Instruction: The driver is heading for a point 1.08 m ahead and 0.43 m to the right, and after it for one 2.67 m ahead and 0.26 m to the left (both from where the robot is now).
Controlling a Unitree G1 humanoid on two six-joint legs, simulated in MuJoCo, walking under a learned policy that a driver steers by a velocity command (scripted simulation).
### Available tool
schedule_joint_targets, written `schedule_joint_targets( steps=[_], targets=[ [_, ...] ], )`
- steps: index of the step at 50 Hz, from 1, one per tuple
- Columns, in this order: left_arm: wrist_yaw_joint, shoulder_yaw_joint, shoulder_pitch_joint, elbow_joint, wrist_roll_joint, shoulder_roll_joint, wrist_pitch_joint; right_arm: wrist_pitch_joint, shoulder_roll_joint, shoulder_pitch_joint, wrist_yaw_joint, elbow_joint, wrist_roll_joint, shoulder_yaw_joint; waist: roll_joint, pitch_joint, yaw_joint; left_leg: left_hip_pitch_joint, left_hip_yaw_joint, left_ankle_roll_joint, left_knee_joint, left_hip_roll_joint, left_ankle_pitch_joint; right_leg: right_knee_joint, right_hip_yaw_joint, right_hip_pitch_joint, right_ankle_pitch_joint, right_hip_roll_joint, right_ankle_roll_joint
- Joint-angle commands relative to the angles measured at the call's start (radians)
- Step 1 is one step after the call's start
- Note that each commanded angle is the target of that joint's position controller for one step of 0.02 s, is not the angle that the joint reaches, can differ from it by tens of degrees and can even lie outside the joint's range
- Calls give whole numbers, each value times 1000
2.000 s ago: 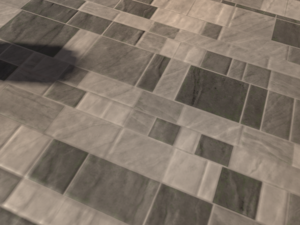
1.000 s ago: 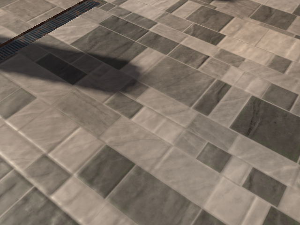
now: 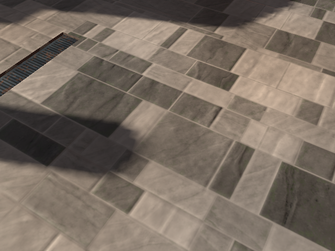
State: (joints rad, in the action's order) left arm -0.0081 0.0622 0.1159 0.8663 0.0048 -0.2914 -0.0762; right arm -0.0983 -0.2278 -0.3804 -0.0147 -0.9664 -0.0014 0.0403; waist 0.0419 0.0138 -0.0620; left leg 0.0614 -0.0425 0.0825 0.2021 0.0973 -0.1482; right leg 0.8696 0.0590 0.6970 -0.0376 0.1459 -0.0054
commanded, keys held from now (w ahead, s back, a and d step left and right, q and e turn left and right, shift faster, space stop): w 0.42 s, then w+e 0.58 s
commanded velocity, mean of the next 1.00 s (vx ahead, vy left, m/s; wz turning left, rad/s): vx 0.50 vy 0.00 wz -0.22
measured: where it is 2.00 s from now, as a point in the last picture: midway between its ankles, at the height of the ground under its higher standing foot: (217, 149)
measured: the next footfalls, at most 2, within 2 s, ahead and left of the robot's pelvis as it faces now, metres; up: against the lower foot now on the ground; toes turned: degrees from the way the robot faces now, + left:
right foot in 0.24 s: +0.33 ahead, -0.15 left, +0.00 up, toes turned -2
left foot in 0.78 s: +0.63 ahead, +0.07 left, +0.00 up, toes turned -10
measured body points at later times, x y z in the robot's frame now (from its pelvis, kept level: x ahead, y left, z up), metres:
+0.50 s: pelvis +0.29 -0.07 +0.00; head +0.31 -0.08 +0.45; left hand +0.33 +0.20 -0.13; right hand +0.41 -0.35 -0.12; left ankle +0.35 +0.10 -0.67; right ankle +0.29 -0.15 -0.75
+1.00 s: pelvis +0.55 -0.02 +0.00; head +0.57 -0.02 +0.45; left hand +0.72 +0.23 -0.12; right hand +0.57 -0.32 -0.12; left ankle +0.59 +0.07 -0.75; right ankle +0.52 -0.18 -0.66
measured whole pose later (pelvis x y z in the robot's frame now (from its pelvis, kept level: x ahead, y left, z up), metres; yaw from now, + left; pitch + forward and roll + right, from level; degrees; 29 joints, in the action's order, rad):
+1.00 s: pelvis +0.55 -0.02 +0.00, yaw -15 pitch +1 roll +2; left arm -0.01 0.08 0.27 0.79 0.03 -0.31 -0.03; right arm -0.11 -0.26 -0.21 -0.01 -0.88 -0.01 0.06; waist 0.05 0.02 -0.02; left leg 0.20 -0.11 0.03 0.34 0.02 -0.16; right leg 1.12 0.05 0.58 -0.30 0.09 -0.02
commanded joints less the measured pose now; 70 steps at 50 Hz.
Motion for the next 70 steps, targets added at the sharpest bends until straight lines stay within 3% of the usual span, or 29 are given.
schedule_joint_targets(
  steps=[1,8,10,12,13,14,15,16,18,21,25,33,37,39,40,41,42,43,44,46,52,61,64,65,66,67,68,69,70],
  targets=[
    [7,-6,-62,-74,-3,-11,-11,-16,-148,20,14,51,9,20,-83,61,19,117,133,121,-115,-249,179,-181,-34,-61,175,-31,5],
    [50,-17,-235,-174,14,-29,-29,20,-177,-87,26,-9,17,26,-90,84,-13,-148,153,102,-10,-348,241,-348,-37,-6,56,-66,-28],
    [55,-6,-178,-171,15,-58,-35,31,-195,-66,28,-4,16,32,-120,40,28,-174,147,83,70,-352,427,-374,-66,-127,-26,-102,-55],
    [46,35,104,-95,13,-138,-36,41,-184,-33,27,16,3,24,-123,-143,165,-70,83,40,392,-273,649,-377,-89,-535,2,-131,-117],
    [35,55,304,-58,0,-224,-31,36,-147,-46,29,51,-19,6,17,-315,213,166,34,5,734,-194,303,-343,165,-868,52,82,-188],
    [46,56,324,-38,-6,-250,-28,11,-13,-189,14,37,-1,-28,275,-436,132,538,91,-45,1022,-20,-406,-489,641,-1148,-147,269,-342],
    [46,30,293,-48,2,-145,-27,-9,-135,-113,10,29,24,-2,142,-348,164,643,192,-30,1122,-79,-418,-548,642,-1082,-241,233,-300],
    [41,18,205,-63,4,-108,-28,-21,-182,-9,8,62,43,12,87,-196,148,682,163,-19,1114,-127,-322,-570,475,-929,-180,200,-257],
    [46,7,91,-81,-7,-73,-32,-17,-163,68,21,76,24,19,-24,-69,88,600,124,-35,1008,-206,-176,-630,277,-668,26,121,-228],
    [50,3,97,-62,-10,-59,-43,15,-105,33,22,71,16,16,16,-53,38,513,116,-52,924,-239,-114,-702,164,-557,110,73,-231],
    [29,16,176,-29,-1,-107,-34,19,-112,192,27,139,-6,21,-1,9,60,625,103,-95,717,-238,36,-742,135,-551,146,57,-245],
    [0,23,314,15,19,-128,-6,-13,-103,468,-1,228,13,11,26,47,136,543,93,-107,325,-150,233,-682,142,-612,42,37,-196],
    [-14,38,300,7,20,-151,14,-32,-157,437,-12,237,17,26,63,23,89,411,103,-79,249,-131,124,-577,213,-663,77,73,-167],
    [-13,27,270,-19,11,-116,18,-39,-221,217,-1,182,7,58,47,-120,-16,77,103,-23,233,-152,103,-337,170,-583,187,-14,-122],
    [-12,7,259,-58,-11,-57,18,-36,-291,39,9,163,-6,76,-78,-289,-79,-214,286,36,266,-341,74,-29,98,-404,-48,-106,-83],
    [-6,-20,415,-81,16,43,0,-20,-341,7,4,144,-5,87,-393,-399,4,-498,715,181,170,-551,-92,272,28,-34,-567,-222,-31],
    [-10,5,376,-63,40,-75,-3,-18,-227,39,3,164,1,61,-272,-320,-21,-417,744,155,105,-519,-266,393,103,63,-548,-150,-31],
    [-12,24,278,-84,44,-132,1,-19,-168,97,5,174,5,45,-186,-182,-27,-276,571,106,87,-477,-253,401,86,87,-453,-110,-36],
    [-15,26,245,-91,37,-119,8,-18,-151,162,3,177,1,37,-123,-109,6,-139,454,86,60,-433,-150,376,65,42,-373,-69,-29],
    [-9,32,239,-101,25,-83,24,-19,-122,217,3,168,-12,31,-163,-40,52,24,299,77,-2,-376,-36,309,62,-41,-286,-17,-21],
    [3,28,152,-170,20,-42,51,-29,-175,197,13,129,-10,54,-108,11,57,57,85,112,-81,-373,152,150,48,14,-106,4,6],
    [59,10,-99,-289,19,-33,44,17,-249,101,21,97,17,74,-91,78,-20,-116,-102,62,-27,-397,251,-198,-82,-6,-27,-39,-40],
    [64,33,-38,-301,14,-79,51,37,-287,118,27,104,32,87,-135,13,45,-160,-154,31,158,-400,655,-227,-157,-159,-172,-120,-95],
    [61,55,79,-274,16,-112,53,45,-294,133,30,109,36,88,-129,-52,117,-136,-183,12,326,-376,776,-272,-186,-315,-162,-171,-125],
    [47,91,256,-222,19,-175,58,47,-267,126,33,114,30,78,-93,-146,200,-4,-204,-25,564,-333,712,-321,-168,-591,-102,-207,-164],
    [24,120,349,-203,24,-283,66,37,-171,91,29,151,-12,47,119,-217,190,358,-207,-82,918,-246,121,-346,199,-904,-110,16,-260],
    [32,110,304,-246,19,-320,47,-3,-115,73,16,199,-10,20,226,-363,122,646,13,-109,1163,-67,-462,-527,750,-1083,-274,200,-430],
    [44,81,301,-247,14,-224,30,-30,-209,196,4,218,30,42,80,-313,183,755,129,-90,1204,-119,-401,-585,690,-1056,-274,188,-376],
    [45,68,271,-241,9,-187,18,-44,-210,231,0,235,45,40,61,-194,160,778,114,-66,1147,-157,-313,-580,540,-937,-210,153,-337]
  ],
)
